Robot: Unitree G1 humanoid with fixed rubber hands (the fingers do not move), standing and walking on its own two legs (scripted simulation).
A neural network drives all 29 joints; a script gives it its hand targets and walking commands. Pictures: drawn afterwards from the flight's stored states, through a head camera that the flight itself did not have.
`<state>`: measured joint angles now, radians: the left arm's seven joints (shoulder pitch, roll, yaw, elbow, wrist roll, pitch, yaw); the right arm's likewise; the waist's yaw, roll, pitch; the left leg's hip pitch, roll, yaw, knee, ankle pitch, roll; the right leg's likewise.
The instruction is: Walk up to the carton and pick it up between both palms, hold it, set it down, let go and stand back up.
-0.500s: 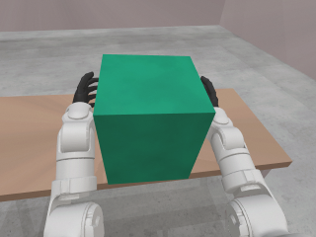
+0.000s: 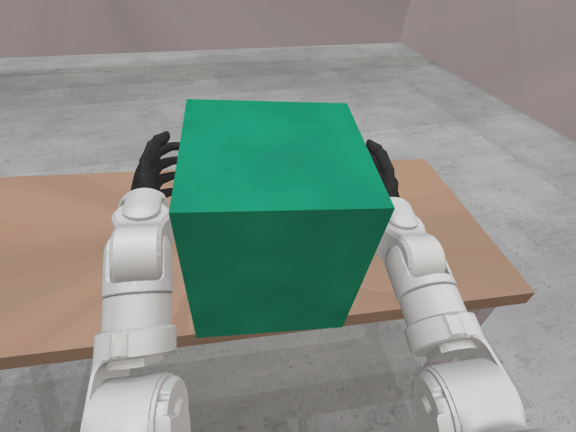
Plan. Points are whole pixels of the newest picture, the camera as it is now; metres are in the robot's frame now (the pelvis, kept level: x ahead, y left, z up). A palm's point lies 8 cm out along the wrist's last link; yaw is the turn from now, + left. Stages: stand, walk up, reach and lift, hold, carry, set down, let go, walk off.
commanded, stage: hold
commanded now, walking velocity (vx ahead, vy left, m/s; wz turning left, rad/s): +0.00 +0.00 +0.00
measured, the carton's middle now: (270, 222) +0.35 +0.01 +0.15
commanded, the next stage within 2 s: none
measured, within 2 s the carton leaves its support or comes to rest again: neither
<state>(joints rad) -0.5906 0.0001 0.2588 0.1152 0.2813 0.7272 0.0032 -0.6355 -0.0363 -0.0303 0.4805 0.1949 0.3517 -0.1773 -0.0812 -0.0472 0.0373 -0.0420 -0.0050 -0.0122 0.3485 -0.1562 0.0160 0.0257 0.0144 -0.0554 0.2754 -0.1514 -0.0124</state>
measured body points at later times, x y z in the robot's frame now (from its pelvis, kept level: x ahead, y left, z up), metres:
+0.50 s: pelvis +0.00 +0.00 +0.00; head -0.05 +0.03 +0.45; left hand +0.37 +0.16 +0.19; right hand +0.37 -0.15 +0.18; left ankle +0.03 +0.11 -0.75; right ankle +0.01 -0.11 -0.75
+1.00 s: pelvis +0.00 +0.00 +0.00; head -0.05 +0.03 +0.45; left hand +0.37 +0.16 +0.19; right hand +0.37 -0.15 +0.18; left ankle +0.03 +0.11 -0.75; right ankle +0.01 -0.11 -0.75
